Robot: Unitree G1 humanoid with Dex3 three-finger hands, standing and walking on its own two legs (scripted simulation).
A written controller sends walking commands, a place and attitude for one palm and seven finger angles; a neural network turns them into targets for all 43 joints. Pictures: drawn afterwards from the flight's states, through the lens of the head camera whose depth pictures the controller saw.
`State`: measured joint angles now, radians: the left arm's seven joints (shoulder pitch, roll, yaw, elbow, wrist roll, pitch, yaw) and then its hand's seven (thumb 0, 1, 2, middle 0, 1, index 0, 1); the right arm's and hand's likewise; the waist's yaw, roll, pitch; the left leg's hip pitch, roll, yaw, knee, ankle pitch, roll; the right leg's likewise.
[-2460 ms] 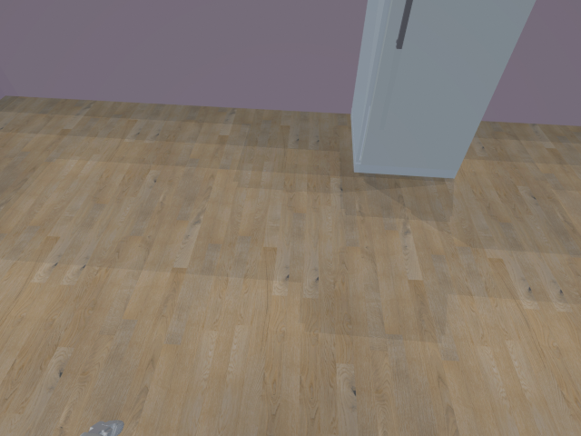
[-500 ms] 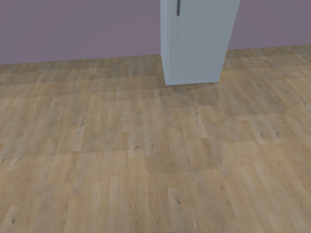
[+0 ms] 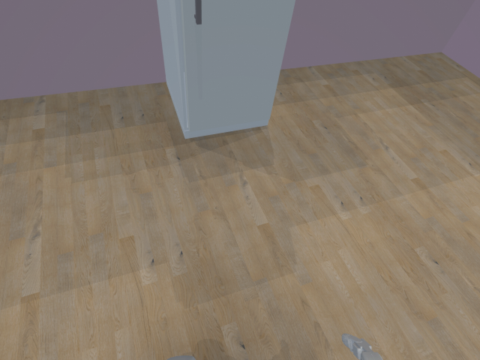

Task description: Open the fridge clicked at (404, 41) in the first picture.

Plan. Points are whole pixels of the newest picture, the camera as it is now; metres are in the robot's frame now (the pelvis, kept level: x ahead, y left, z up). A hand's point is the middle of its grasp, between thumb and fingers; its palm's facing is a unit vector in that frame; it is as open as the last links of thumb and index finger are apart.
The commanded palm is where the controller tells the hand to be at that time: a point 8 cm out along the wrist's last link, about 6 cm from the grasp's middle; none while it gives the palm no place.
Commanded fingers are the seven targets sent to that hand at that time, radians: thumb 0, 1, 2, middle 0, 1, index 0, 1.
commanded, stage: walk to a spot facing it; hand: left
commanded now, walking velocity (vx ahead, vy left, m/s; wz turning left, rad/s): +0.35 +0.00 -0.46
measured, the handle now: out of the picture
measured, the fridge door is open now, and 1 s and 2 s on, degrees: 0 0 0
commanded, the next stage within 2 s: turn to face it in 1.46 s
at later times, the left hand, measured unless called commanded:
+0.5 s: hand (204, 243) +0.39 +0.12 -0.17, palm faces -0.32 -0.94 -0.12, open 7.4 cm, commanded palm none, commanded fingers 0.00 0.90 0.90 -0.20 -0.30 -0.20 -0.30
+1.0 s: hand (192, 211) +0.47 +0.17 -0.18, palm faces -0.28 -0.94 -0.17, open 7.3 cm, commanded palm none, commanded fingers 0.00 0.90 0.90 -0.20 -0.30 -0.20 -0.30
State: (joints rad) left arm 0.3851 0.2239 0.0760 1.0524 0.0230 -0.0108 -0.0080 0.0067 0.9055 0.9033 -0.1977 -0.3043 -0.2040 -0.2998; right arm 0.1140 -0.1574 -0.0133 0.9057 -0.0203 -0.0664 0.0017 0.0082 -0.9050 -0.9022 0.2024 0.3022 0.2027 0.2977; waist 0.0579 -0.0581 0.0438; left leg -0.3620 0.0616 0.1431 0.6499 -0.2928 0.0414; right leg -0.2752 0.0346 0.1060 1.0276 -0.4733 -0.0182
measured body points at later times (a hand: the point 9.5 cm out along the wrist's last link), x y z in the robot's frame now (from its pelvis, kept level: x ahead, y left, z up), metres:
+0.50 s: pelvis +0.22 +0.00 -0.01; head +0.27 +0.00 +0.44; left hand +0.40 +0.17 -0.16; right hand +0.02 -0.16 -0.14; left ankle +0.04 +0.10 -0.71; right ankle +0.28 -0.08 -0.73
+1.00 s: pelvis +0.47 -0.02 -0.01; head +0.49 -0.01 +0.44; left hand +0.49 +0.22 -0.17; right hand +0.51 -0.28 -0.13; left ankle +0.59 +0.05 -0.73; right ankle +0.29 -0.07 -0.69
